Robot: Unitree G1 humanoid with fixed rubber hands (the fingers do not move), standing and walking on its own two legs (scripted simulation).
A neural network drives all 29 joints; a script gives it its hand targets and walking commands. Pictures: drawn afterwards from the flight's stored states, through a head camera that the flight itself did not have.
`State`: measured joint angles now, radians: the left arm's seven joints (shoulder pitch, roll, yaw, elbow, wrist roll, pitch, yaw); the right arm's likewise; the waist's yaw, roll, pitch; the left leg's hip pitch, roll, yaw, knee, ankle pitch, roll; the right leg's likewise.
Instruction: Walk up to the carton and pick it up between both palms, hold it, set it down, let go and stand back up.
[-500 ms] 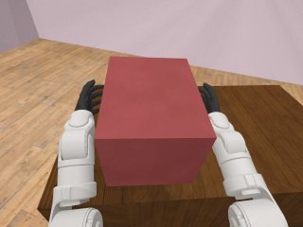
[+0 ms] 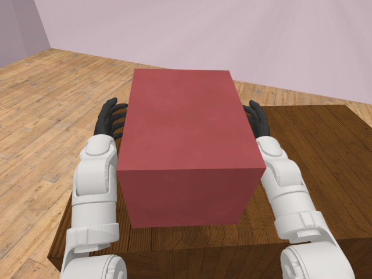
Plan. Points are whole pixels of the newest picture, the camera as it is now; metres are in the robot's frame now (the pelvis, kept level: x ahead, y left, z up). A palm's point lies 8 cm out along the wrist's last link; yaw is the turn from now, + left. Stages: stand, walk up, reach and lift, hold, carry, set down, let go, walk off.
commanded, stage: hold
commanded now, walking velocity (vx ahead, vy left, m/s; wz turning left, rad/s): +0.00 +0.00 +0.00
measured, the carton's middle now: (184, 143) +0.38 +0.00 +0.14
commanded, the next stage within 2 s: none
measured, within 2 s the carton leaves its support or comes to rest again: neither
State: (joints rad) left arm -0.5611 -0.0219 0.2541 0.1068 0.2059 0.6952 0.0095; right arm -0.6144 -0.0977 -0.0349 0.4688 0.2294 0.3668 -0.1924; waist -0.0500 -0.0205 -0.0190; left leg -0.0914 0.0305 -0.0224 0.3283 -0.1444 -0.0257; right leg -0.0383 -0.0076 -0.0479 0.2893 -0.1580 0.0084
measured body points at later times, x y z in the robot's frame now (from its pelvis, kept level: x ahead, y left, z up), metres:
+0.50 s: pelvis +0.00 +0.00 +0.00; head -0.04 +0.02 +0.45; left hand +0.37 +0.16 +0.18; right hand +0.38 -0.16 +0.17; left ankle +0.03 +0.13 -0.75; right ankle +0.01 -0.12 -0.75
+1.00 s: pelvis +0.00 +0.00 +0.00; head -0.04 +0.02 +0.45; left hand +0.37 +0.16 +0.19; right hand +0.38 -0.16 +0.17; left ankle +0.03 +0.13 -0.75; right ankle +0.01 -0.12 -0.75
